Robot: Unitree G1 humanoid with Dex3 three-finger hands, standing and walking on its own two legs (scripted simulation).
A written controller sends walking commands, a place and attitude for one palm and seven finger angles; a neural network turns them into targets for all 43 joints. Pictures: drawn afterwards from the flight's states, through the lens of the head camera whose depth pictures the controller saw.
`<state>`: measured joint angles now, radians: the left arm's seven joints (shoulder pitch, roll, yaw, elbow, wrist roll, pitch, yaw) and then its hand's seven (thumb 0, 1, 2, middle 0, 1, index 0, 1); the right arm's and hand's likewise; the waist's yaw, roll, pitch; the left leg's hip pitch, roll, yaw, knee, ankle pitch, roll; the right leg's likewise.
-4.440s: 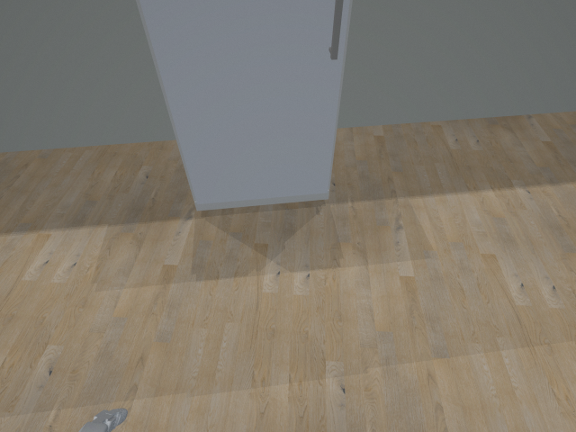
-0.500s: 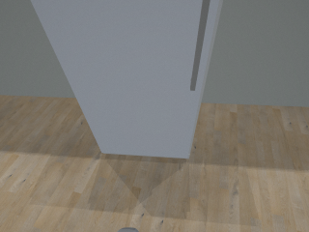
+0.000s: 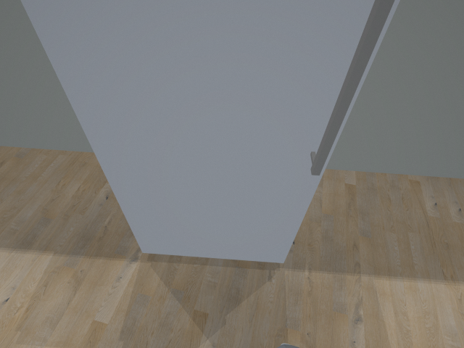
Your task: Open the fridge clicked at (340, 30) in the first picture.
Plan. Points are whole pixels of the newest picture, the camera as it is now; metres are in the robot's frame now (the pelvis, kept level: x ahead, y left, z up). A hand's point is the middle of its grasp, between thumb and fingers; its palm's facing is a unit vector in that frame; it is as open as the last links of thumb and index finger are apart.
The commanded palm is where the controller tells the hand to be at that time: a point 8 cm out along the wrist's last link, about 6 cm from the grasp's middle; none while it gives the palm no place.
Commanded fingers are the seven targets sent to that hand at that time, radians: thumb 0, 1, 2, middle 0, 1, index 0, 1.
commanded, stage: come to a stop and stand still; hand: right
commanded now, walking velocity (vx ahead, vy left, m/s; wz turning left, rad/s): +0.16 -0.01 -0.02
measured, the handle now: (348, 75) +0.53 -0.16 +0.22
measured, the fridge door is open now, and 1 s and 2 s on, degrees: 0 0 0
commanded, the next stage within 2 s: look again from close up in 1.56 s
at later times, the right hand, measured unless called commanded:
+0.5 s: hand out of the picture +0.07 -0.20 -0.18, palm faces +0.04 +0.96 -0.28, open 7.4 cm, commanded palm none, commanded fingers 0.00 -0.90 -0.90 0.20 0.30 0.20 0.30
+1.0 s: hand out of the picture -0.01 -0.18 -0.17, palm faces +0.07 +0.97 -0.23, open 7.4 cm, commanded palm none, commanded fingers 0.00 -0.90 -0.90 0.20 0.30 0.20 0.30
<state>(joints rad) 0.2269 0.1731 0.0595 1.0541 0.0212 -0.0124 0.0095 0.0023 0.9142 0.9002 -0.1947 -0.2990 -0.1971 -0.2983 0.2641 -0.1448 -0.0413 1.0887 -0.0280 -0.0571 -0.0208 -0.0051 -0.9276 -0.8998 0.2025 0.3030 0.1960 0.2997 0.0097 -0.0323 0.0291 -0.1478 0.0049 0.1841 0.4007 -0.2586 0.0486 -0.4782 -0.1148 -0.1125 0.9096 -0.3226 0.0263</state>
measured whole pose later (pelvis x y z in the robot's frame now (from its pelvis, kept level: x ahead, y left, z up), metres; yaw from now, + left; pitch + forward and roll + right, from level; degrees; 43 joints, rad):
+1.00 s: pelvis +0.00 +0.00 +0.00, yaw +0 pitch +0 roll -1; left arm 0.24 0.21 0.04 1.04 0.01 0.04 0.01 0.00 0.91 0.90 -0.20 -0.30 -0.20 -0.30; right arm 0.31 -0.16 -0.04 1.06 -0.03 0.02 -0.03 0.01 -0.91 -0.90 0.21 0.30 0.20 0.30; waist -0.04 0.00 0.05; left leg -0.26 0.10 0.07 0.49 -0.23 -0.04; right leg -0.23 -0.04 -0.06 0.53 -0.30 0.05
